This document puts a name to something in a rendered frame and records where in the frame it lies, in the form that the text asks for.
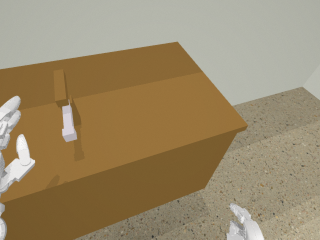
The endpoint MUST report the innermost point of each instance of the tap lever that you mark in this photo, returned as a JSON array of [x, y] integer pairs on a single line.
[[68, 132]]

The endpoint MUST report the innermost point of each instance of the right robot hand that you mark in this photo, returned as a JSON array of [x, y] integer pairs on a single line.
[[250, 229]]

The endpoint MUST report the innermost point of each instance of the counter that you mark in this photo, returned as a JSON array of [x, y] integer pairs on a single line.
[[151, 128]]

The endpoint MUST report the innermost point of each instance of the left robot hand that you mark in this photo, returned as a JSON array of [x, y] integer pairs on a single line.
[[18, 168]]

